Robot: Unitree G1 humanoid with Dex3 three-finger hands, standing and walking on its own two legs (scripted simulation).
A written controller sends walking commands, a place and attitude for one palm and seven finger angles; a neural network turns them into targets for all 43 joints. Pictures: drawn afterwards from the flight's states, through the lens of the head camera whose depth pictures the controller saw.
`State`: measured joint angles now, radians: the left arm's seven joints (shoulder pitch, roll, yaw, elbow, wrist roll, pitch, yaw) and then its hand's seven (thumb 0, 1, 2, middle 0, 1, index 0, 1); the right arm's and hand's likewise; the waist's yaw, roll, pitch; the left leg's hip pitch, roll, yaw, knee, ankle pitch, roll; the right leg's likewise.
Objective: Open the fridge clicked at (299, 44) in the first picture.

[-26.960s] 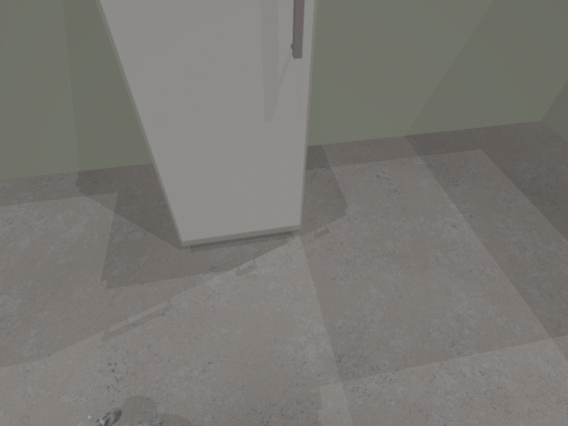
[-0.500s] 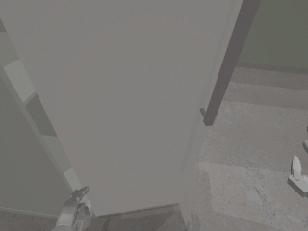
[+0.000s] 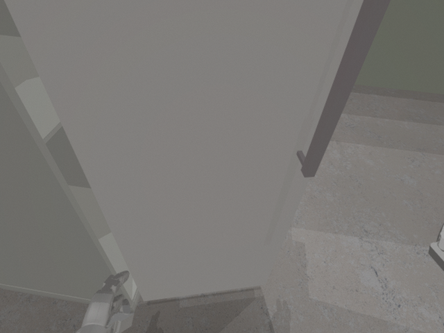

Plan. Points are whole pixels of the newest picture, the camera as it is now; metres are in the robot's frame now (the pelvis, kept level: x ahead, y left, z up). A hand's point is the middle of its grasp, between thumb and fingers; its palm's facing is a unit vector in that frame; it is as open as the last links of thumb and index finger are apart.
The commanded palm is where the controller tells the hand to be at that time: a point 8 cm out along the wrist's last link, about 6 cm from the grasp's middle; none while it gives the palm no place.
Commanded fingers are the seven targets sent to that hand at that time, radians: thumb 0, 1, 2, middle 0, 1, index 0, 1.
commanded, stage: step back with the hand held close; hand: right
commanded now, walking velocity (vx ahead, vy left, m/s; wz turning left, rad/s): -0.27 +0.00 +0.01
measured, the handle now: (334, 84) +0.43 -0.17 +0.27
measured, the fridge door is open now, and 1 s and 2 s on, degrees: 73 73 73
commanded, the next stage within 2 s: stop stepping back and stand still in 1.30 s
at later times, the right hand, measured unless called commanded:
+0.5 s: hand out of the picture +0.13 -0.31 +0.15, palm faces +0.45 +0.77 -0.46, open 7.5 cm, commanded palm +0.06 -0.33 +0.17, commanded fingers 0.00 -0.90 -0.90 0.20 0.30 0.20 0.30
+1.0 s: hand out of the picture +0.07 -0.31 +0.16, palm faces +0.46 +0.78 -0.42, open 7.5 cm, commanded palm +0.01 -0.34 +0.17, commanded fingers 0.00 -0.90 -0.90 0.20 0.30 0.20 0.30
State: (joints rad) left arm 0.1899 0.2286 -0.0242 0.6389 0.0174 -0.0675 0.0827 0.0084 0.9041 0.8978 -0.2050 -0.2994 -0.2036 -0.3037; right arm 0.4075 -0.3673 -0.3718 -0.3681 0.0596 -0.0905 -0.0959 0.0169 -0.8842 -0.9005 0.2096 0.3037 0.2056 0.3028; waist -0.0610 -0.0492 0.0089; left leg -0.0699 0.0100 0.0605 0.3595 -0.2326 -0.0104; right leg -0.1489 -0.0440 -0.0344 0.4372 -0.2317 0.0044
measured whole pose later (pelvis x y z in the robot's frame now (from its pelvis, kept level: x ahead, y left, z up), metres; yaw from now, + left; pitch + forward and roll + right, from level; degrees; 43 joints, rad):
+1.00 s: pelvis -0.13 -0.04 -0.01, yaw +0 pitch +3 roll +4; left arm 0.15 0.19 0.00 0.64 0.03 -0.11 0.07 0.01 0.90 0.90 -0.21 -0.30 -0.21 -0.30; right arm 0.48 -0.40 -0.42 -0.49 0.04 -0.28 -0.13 0.01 -0.88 -0.90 0.21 0.30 0.20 0.30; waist -0.06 -0.01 0.00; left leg -0.18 -0.09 -0.07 0.47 -0.32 -0.01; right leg -0.50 -0.05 -0.06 0.49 -0.04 -0.04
